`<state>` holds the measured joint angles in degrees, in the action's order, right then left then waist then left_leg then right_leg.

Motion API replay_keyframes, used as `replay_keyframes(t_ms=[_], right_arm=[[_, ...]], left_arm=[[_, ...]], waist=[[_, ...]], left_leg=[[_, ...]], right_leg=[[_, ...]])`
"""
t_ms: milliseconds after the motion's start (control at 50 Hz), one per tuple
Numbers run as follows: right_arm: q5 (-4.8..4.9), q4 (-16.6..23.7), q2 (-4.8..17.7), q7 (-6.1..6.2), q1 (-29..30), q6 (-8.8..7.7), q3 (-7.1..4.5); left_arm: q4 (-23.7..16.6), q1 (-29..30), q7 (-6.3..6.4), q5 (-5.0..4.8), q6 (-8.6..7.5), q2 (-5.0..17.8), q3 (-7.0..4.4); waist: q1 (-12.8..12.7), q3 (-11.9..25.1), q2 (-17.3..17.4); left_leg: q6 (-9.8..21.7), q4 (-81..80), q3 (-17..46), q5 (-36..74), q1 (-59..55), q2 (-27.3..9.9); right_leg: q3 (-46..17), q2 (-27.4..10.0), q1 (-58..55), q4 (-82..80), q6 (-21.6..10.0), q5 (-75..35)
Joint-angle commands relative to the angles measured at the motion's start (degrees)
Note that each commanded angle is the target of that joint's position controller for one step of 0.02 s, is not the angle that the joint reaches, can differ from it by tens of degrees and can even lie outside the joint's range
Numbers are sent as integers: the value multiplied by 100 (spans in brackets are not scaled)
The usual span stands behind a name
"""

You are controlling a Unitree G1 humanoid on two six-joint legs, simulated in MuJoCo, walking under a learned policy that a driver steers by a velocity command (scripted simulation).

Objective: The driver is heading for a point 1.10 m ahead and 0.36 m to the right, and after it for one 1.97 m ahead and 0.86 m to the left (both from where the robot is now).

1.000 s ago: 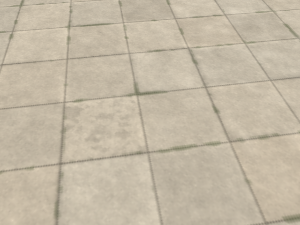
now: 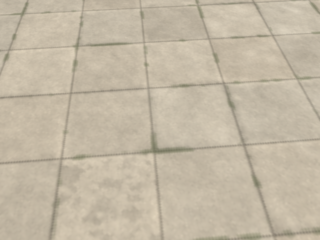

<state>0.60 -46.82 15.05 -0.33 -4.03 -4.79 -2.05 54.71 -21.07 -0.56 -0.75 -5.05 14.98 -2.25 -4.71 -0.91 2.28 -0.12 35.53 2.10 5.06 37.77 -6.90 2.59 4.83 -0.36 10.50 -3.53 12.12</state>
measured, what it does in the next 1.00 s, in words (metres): walks ahead, turning right: left foot, then right foot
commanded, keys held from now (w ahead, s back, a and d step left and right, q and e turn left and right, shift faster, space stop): w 0.30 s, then w+e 0.70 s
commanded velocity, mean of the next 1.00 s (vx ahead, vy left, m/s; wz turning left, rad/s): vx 0.50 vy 0.00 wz -0.28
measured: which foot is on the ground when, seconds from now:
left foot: up 0.00-0.12, down 0.14-0.68, up 0.70-1.00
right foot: down 0.00-0.16, up 0.18-0.68, down 0.70-1.00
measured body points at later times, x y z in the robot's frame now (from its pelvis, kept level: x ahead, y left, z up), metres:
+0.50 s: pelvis +0.28 +0.05 +0.00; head +0.30 +0.06 +0.45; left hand +0.45 +0.30 -0.11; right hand +0.29 -0.22 -0.13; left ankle +0.23 +0.14 -0.74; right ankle +0.46 -0.13 -0.68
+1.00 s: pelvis +0.56 -0.04 +0.00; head +0.59 -0.06 +0.45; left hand +0.71 +0.21 -0.11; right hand +0.67 -0.35 -0.09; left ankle +0.78 +0.09 -0.68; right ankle +0.52 -0.10 -0.74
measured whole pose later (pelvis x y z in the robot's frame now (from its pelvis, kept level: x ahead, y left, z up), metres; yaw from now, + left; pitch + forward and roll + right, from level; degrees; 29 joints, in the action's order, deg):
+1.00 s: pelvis +0.56 -0.04 +0.00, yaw -20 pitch +2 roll +0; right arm -0.8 -42.8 17.0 0.1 -3.6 -6.0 -2.7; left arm 44.3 -18.7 0.1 -1.0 -2.9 15.5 -3.9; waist -3.2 -1.7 1.9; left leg -3.3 41.0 5.6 -2.7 37.9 -5.2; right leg -6.3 6.7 8.9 18.7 -5.4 11.2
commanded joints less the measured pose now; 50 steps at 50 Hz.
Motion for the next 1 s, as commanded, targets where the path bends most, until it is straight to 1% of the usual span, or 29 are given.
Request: replay_keyframes(t_ms=[20, 60, 100, 120, 140, 160, 180, 200, 220, 240, 260, 300, 340, 480, 580, 600, 640, 660, 680, 700, 720, 740, 760, 780, 800, 820, 880, 920, 1000], right_arm=[[45, 559, 328, -107, 747, -109, -21], [48, 658, 438, -175, 808, -137, -43], [48, 584, 636, -195, 363, -159, -127], [41, 367, 833, -173, -376, -162, -245], [0, 89, 1172, -121, -1447, -154, -382], [-100, -58, 1780, -90, -2183, -105, -540], [-43, -107, 1351, -109, -2286, -78, -420], [-16, -43, 1023, -105, -1828, -85, -300], [-24, 75, 858, -96, -1334, -84, -247], [-49, 114, 690, -114, -987, -93, -196], [-92, 135, 551, -129, -798, -122, -153], [-97, 73, 560, -157, -762, -167, -160], [-111, -34, 703, -120, -850, -211, -206], [-113, -319, 889, 59, -1238, -183, -235], [-35, -537, 950, 100, -1575, -4, -276], [-20, -535, 993, 116, -1552, 49, -296], [-12, -453, 1152, 170, -1396, 145, -343], [-24, -405, 1208, 206, -1337, 204, -360], [-29, -339, 1177, 243, -1267, 259, -340], [-109, -170, 1058, 270, -1356, 221, -266], [-253, 55, 142, 118, -1960, 8, 20], [-15, 96, 681, 17, -1366, -252, -77], [175, 286, 915, -34, -830, -396, -141], [123, 324, 869, -6, -680, -456, -124], [-16, 294, 891, 38, -627, -441, -172], [-79, 307, 917, 47, -713, -373, -211], [-156, 407, 698, 64, -770, -184, -197], [-171, 580, 591, 84, -346, -143, -159], [-99, 842, 435, 22, 453, -188, -94]], left_arm=[[-102, -260, 46, -41, 28, 953, -197], [-60, -277, 67, -44, 102, 1014, -227], [-87, -126, 82, -35, 165, 1108, -256], [-117, -25, 84, -14, 202, 1062, -232], [-225, -22, 94, 60, 205, 875, -141], [-347, -658, 32, 94, 93, 216, 69], [-245, -612, 9, 21, -49, 305, 71], [-394, -85, -22, -152, -146, 905, -90], [-497, 298, -11, -198, -185, 935, -100], [-522, 496, 21, -123, -171, 862, -111], [-503, 456, 44, -53, -105, 799, -143], [-433, 255, 49, -13, 37, 520, -108], [-482, 363, 60, -28, 131, 451, -102], [-909, 1584, -54, -24, 89, 322, -66], [-1333, 2221, -233, -35, 81, 309, -37], [-1411, 2257, -279, -37, 80, 339, -48], [-1483, 2014, -337, -34, 94, 492, -127], [-1413, 1537, -339, -34, 112, 645, -224], [-1199, 656, -302, -53, 122, 915, -394], [-1021, -310, -188, -51, 170, 1449, -598], [-1056, -287, -156, -102, 159, 1909, -660], [-1124, -458, -137, -68, 132, 1407, -524], [-1140, -203, -109, -20, 94, 1152, -461], [-1238, 186, -99, -23, 71, 1013, -420], [-1353, 570, -98, -8, 76, 839, -367], [-1455, 771, -81, 58, 77, 725, -319], [-1510, 774, -7, 17, 72, 872, -360], [-1482, 601, 73, -12, 81, 1045, -415], [-1402, 241, 142, -57, 161, 1073, -433]], waist=[[-18, -434, -428], [72, -375, -491], [383, -72, -650], [780, 376, -631], [1193, 1168, -443], [1072, 2102, 837], [1137, 2397, 1134], [1089, 1481, 757], [920, 897, 420], [761, 465, 122], [566, 294, 198], [384, 237, 251], [337, 97, 184], [734, -261, 58], [905, -440, -32], [867, -427, 2], [639, -142, 180], [367, 187, 269], [-92, 657, 162], [-429, 1289, -500], [217, 1859, -1809], [-208, 2184, -1198], [-243, 1358, -965], [-13, 926, -383], [215, 580, -160], [420, 485, -265], [590, 288, -370], [479, 127, -398], [125, 82, -621]], left_leg=[[79, -456, -100, 1, -82, 167], [224, -649, -88, -450, -120, 230], [397, -778, -269, -882, -873, 451], [553, -903, -432, -873, -1890, 631], [838, -660, -26, -731, -3565, 227], [1745, -818, 2488, -1491, -5978, -1261], [1984, -1700, 4027, -2056, -6279, -1628], [1650, -1822, 3266, -2246, -5565, -1419], [1461, -1947, 2453, -1881, -4706, -1193], [1371, -2170, 1887, -1416, -3923, -948], [1268, -2368, 1484, -1109, -3407, -734], [1319, -2661, 1092, -724, -2901, -570], [1365, -2845, 667, -379, -2804, -577], [1042, -3105, -458, -293, -3119, -466], [929, -2663, -735, 273, -4314, -852], [880, -2460, -787, 669, -4502, -913], [743, -1739, -976, 2474, -4639, -922], [655, -1002, -1091, 3378, -4576, -862], [480, 179, -1272, 3540, -4161, -628], [244, 1985, -1319, 1906, -2736, -354], [-120, 3893, -743, -3508, -92, 963], [7, 4471, 358, -3810, 633, 893], [153, 4354, 370, -3272, 1050, 591], [196, 3875, 330, -2775, 833, 326], [136, 3358, 287, -2526, 441, 165], [81, 3122, 324, -2378, 21, 64], [-199, 2338, 161, -2113, -279, 72], [-350, 1496, 65, -1426, -257, 182], [-367, -143, -11, 42, -864, 571]], right_leg=[[-751, -1750, 119, -239, -810, -1245], [-824, -1940, -319, 54, -727, -1607], [-770, -1937, -492, 635, -601, -2812], [-563, -1689, -348, 1509, -472, -3636], [-340, -1391, 479, 2896, -296, -3198], [2, -480, 2894, 5206, 159, -917], [-773, -151, 3841, 6143, 170, 2043], [-963, -525, 4352, 6523, 54, 1819], [-778, -849, 4329, 6336, 10, 1266], [-664, -1060, 4142, 5944, 49, 840], [-691, -1240, 3792, 5622, 78, 532], [-627, -1302, 3379, 5377, 180, 266], [-637, -1342, 3597, 5067, 280, -95], [-505, -1068, 3740, 2948, 272, -1934], [-332, -971, 4205, 2389, 50, -1393], [-235, -923, 4204, 2352, -18, -1103], [127, -620, 3602, 2364, -204, -500], [305, -385, 2922, 2380, -324, -294], [348, -126, 1699, 2087, -517, -522], [-989, -890, -125, 1967, -913, -570], [-4242, -2276, -2116, 1403, -2050, 309], [-4929, -2385, -2411, 736, -2047, 746], [-4046, -2199, -1852, 664, -1746, 316], [-3362, -1955, -1003, 646, -1543, -235], [-2847, -1745, -166, 545, -1419, -857], [-2590, -1601, 361, 401, -1401, -1272], [-2124, -1405, 1130, 158, -1445, -1877], [-1841, -1219, 1400, 106, -1323, -1909], [-1646, -899, 1632, 262, -927, -1246]])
